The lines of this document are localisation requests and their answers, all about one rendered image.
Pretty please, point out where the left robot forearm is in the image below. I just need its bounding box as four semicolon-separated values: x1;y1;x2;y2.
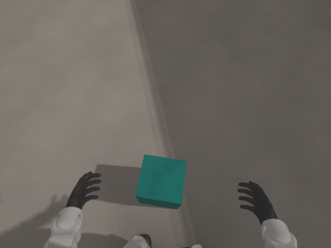
43;207;83;248

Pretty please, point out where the left robot shin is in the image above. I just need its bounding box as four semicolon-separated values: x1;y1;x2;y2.
132;236;147;243

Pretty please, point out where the left robot foot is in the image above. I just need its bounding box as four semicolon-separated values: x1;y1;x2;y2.
140;234;152;248

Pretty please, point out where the left robot hand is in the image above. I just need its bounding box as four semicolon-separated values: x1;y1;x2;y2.
66;172;101;209

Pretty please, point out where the carton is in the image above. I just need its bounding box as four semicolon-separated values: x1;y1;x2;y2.
136;154;186;209

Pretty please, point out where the right robot forearm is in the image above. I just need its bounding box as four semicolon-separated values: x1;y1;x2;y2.
261;219;297;248

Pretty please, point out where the right robot hand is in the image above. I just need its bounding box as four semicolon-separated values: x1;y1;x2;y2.
237;181;278;225

